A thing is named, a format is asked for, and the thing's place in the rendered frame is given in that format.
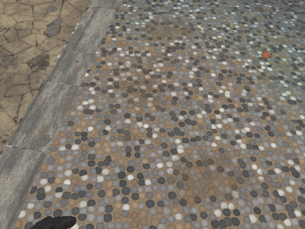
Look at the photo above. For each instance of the robot left hand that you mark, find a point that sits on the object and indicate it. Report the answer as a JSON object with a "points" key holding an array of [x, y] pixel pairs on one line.
{"points": [[63, 222]]}

